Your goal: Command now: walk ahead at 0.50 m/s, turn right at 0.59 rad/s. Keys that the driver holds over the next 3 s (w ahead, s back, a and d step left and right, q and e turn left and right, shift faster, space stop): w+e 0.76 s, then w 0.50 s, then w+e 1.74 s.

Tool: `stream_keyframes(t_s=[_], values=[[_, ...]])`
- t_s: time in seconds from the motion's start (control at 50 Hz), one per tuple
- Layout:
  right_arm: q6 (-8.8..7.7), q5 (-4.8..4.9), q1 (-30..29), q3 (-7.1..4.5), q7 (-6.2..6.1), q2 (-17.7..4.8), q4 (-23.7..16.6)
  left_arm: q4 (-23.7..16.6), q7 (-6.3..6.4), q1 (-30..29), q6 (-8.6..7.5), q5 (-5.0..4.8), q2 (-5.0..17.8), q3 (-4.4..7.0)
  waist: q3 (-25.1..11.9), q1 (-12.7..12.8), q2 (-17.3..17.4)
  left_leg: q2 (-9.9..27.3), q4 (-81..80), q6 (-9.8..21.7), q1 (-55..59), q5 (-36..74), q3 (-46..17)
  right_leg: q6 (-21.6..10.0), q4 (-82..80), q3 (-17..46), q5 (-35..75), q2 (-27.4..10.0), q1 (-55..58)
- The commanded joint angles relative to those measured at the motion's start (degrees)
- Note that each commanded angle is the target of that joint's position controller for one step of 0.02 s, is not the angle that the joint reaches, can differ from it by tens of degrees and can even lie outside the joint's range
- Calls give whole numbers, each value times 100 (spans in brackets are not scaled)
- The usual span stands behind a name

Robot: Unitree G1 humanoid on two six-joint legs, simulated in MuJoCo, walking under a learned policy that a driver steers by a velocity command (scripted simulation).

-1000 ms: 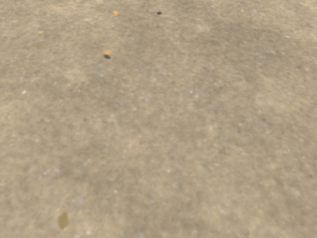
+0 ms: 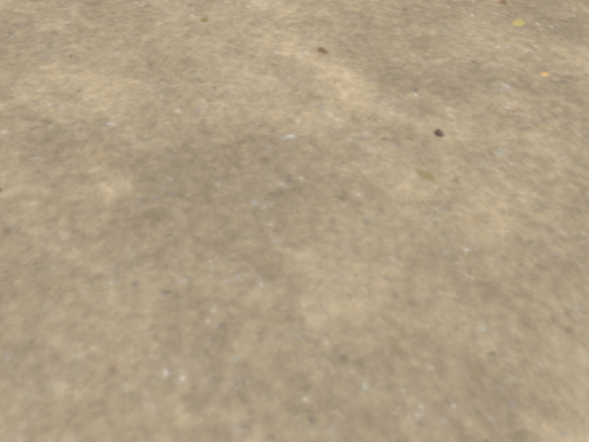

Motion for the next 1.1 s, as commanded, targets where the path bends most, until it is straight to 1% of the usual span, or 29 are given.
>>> stream_keyframes(t_s=[0.02, 0.14, 0.22, 0.26, 0.28, 0.3, 0.32, 0.34, 0.36, 0.38, 0.4, 0.42, 0.44, 0.48, 0.52, 0.62, 0.72, 0.76, 0.78, 0.8, 0.82, 0.84, 0.86, 0.88, 0.9, 0.92, 0.96, 1.02, 1.1], values=[[-96, 6, -59, -229, -30, -847, -186, -553, -20, -286, -39, 25, 184, 53, 82, -3, 836, 1614, -1291, 922, 706, 842, -1179, 93, -398, 249, 432, -346, -1014], [11, 48, 31, -272, -69, -1079, 69, -719, -206, -1128, -129, 24, 2, -38, 282, -266, 691, 1493, -1322, 736, 971, 1533, -47, 25, -2168, -207, 1807, -278, -724], [128, 157, 247, -328, -63, -1265, 253, -927, -345, -1575, -140, -7, 36, -32, 445, -316, 688, 1674, -1096, 607, 1497, 2225, 306, -232, -2858, -534, 1476, -139, -529], [194, 211, 206, -385, -94, -1439, 262, -949, -365, -1384, -114, 30, 224, 63, 203, -75, 858, 1688, -444, 495, 1731, 4103, 539, -475, -2988, -830, 906, 186, 44], [233, 234, 184, -417, -120, -1531, 254, -879, -354, -995, -87, 48, 389, 154, -71, 187, 939, 1661, 218, 441, 1764, 5029, 644, -624, -3026, -968, 655, 409, 603], [267, 260, 95, -414, -144, -1532, 228, -673, -313, -172, -65, 39, 622, 301, -503, 677, 848, 1525, 1280, 312, 1444, 5281, 795, -831, -3360, -1029, 907, 640, 1736], [244, 191, 131, -340, -167, -1352, 159, -410, -206, 841, -7, 19, 973, 489, -1001, 1155, 516, 1321, 2823, 95, 244, 4145, 807, -1087, -3517, -471, 1094, 474, 3486], [139, -109, 609, -61, -88, -461, -167, -396, -117, 775, -17, -42, 1640, 568, -1354, 495, -1162, 293, 4928, -256, -2398, -1533, 621, -1978, -3739, 2490, 682, -1086, 5426], [-86, 48, 271, -52, -5, -780, -299, -610, -149, 956, -132, 1, 1380, 465, -2440, 802, -826, -104, 5886, -264, -3151, -2325, -821, -2579, -4715, 4622, -481, -1725, 5872], [-204, 280, -366, -154, 48, -1134, -478, -517, -176, 792, -221, 52, 1009, 353, -1648, 934, -384, 224, 5821, -167, -3659, -1716, -1004, -2208, -4911, 3824, -306, -1528, 5404], [-272, 270, -509, -107, 43, -1059, -532, -491, -172, 505, -266, 38, 859, 302, -1018, 711, -66, 456, 5302, -93, -3533, -1196, -944, -1993, -4936, 3079, 134, -1277, 4541], [-285, 125, -503, -116, 1, -1029, -448, -537, -163, 94, -278, 51, 708, 246, -655, 435, 267, 638, 4794, -129, -3161, -913, -936, -1819, -4967, 2546, 782, -1035, 3712], [-234, 37, -397, -158, -7, -1089, -405, -607, -147, -168, -291, 115, 575, 192, -502, 223, 188, 749, 4469, -175, -2746, -723, -972, -1763, -5062, 2186, 1406, -865, 3135], [-105, -16, -266, -160, 5, -1004, -373, -594, -105, -310, -311, 133, 579, 182, -391, 44, 124, 755, 4078, -334, -2377, -589, -887, -1808, -5247, 1916, 1994, -751, 2518], [-21, -59, -444, -105, -8, -818, -418, -482, -31, -204, -323, 105, 671, 202, -240, 53, 174, 683, 3509, -509, -2282, -269, -758, -1793, -5309, 1531, 2309, -597, 2039], [-41, -3, -1593, 29, 67, -524, -683, -220, 90, 218, -239, 38, 835, 253, -9, 502, -21, 246, 1374, -599, -1677, 1602, -667, -1339, -5215, 1150, 1412, -162, 1574], [-127, 100, -1784, -107, 139, -848, -802, -12, 108, 502, -180, -12, 761, 252, -33, 494, -247, 131, 660, -386, -1368, 1183, -957, -1158, -4551, 1955, 847, -460, 2254], [-172, 109, -1294, -197, 122, -942, -691, -18, 109, 404, -137, 8, 682, 238, -139, 207, -401, 95, 428, -173, -726, 782, -832, -1012, -4098, 2112, 1002, -393, 2317], [-199, 53, -749, -275, 90, -1077, -577, -19, 97, 424, -143, 45, 445, 154, -488, -47, -334, 269, 338, 25, 104, 773, -853, -834, -3453, 1863, 1227, -142, 2207], [-218, -47, 62, -342, 55, -1349, -504, -71, 83, 572, -159, 136, 62, 12, -1278, -313, 322, 1226, 408, 399, 1488, 515, -1784, -612, -1873, 1370, 452, 207, 1610], [-133, -70, 617, -476, 99, -1809, -203, -137, 78, 1430, -213, -68, -182, -72, -1876, 24, 2288, 2381, -230, 1419, 3121, -922, -4578, -194, -29, 646, -1646, 963, -379], [-117, 92, 564, -372, 151, -1266, -243, 21, 112, 1299, -220, -114, 408, 17, -1468, -156, 1642, 2376, -622, 1336, 2917, -2391, -5140, -125, 664, 848, -1526, 558, -1085], [-93, 101, 303, -279, 135, -937, -287, -52, 112, 592, -206, -66, 696, 97, -747, -300, 1116, 2111, -691, 1095, 2262, -2198, -4269, -120, 798, 768, -1005, 385, -1231], [-58, 29, 0, -222, 130, -840, -330, -140, 129, 187, -198, 15, 660, 90, -390, -217, 732, 1858, -728, 969, 1624, -1488, -3557, -113, 679, 559, -654, 215, -1068], [-36, 1, -155, -183, 122, -733, -291, -223, 113, -63, -228, 90, 576, 87, -88, -138, 699, 1666, -824, 999, 1132, -843, -3088, -118, 369, 537, -399, 80, -999], [-45, -37, -216, -142, 100, -650, -263, -236, 75, -51, -246, 79, 460, 77, -35, 10, 852, 1488, -930, 954, 819, -373, -2702, -139, 105, 498, -219, -72, -715], [-70, 19, -175, -123, 91, -587, -174, -183, 30, 40, -249, 60, 248, 28, -82, 108, 995, 1321, -1103, 1010, 628, 207, -2241, -115, -357, 275, -147, -154, -474], [-70, 102, -25, -195, 66, -882, -34, -320, -4, -402, -277, 132, 46, -81, 20, 25, 859, 1389, -1352, 1172, 536, 800, -1833, -15, -1349, 58, 307, -271, -529], [7, 161, 170, -224, 48, -1088, 118, -411, -94, -1067, -355, 95, -31, -157, 90, -190, 806, 1213, -1411, 1008, 396, 1099, -1187, 34, -2733, -176, 1434, -156, 9]])
Next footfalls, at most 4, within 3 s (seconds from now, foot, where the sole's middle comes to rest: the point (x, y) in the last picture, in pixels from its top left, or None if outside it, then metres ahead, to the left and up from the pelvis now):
0.32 right None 0.32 -0.16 -0.78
0.78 left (310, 379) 0.64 -0.06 -0.78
1.28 right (450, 348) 0.72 -0.41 -0.78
1.76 left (422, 241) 1.06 -0.41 -0.78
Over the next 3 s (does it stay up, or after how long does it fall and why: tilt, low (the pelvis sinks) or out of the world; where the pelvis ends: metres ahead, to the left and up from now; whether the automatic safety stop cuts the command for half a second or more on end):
stays up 1.16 -0.97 0.00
